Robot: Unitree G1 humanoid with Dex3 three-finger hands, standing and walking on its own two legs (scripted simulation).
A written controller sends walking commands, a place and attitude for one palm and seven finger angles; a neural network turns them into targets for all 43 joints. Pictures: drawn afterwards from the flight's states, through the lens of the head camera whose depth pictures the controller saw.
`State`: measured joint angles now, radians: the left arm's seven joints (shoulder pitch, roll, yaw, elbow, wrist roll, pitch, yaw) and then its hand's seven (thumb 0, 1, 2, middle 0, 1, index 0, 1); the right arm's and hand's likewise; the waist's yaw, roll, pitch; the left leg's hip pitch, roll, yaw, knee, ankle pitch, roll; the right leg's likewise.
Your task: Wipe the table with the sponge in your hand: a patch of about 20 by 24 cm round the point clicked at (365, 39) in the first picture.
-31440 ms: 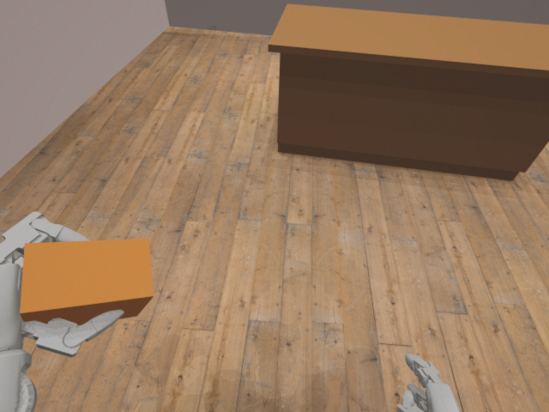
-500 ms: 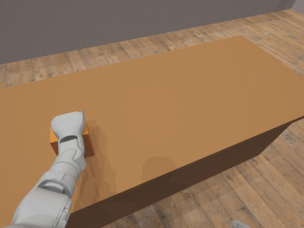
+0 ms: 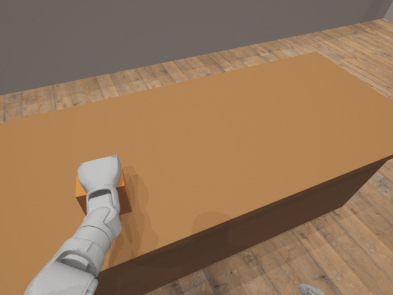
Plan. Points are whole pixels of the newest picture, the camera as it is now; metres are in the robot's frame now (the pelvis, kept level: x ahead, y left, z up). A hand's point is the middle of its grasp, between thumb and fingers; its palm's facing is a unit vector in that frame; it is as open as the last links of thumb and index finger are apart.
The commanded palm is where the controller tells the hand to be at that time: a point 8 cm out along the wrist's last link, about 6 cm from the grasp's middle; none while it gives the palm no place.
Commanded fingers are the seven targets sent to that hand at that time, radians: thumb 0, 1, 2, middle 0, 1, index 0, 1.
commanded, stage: wipe back along the middle lane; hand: left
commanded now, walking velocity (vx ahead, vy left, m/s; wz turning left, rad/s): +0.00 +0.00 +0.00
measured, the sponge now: (107, 198) +0.35 +0.25 -0.06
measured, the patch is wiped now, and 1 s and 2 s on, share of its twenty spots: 0.40 0.75 0.85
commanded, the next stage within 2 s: slide across to the third lane in 0.68 s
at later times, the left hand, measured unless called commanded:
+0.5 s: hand (111, 204) +0.31 +0.22 -0.01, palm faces -0.06 -0.06 -1.00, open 10.0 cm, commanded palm +0.27 +0.20 +0.02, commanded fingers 0.00 0.10 1.30 -1.20 -1.60 -1.20 -1.60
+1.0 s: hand (118, 217) +0.28 +0.19 -0.01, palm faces -0.09 -0.07 -0.99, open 10.0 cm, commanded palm +0.25 +0.17 +0.04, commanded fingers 0.00 0.10 1.30 -1.20 -1.60 -1.20 -1.60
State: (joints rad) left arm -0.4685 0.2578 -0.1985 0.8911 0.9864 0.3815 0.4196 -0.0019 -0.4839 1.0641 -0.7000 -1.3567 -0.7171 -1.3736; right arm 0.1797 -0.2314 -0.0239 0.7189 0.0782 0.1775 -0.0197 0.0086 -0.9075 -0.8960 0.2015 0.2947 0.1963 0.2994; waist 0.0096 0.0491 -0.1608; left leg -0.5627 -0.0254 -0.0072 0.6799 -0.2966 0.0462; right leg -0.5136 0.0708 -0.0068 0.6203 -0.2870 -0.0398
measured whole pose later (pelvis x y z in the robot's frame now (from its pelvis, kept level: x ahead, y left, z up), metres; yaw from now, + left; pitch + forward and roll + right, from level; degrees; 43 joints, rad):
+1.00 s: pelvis -0.01 -0.01 +0.00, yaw +1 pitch +4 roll +0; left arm -0.17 0.20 -0.36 0.49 0.99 0.51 0.32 0.00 -0.48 1.06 -0.69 -1.36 -0.71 -1.38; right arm 0.05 -0.23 0.00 0.66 0.08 0.20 -0.02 0.01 -0.91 -0.90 0.20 0.29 0.20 0.30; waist 0.07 0.05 -0.11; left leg -0.42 -0.03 -0.01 0.64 -0.29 0.03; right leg -0.39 0.06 -0.01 0.63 -0.30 -0.06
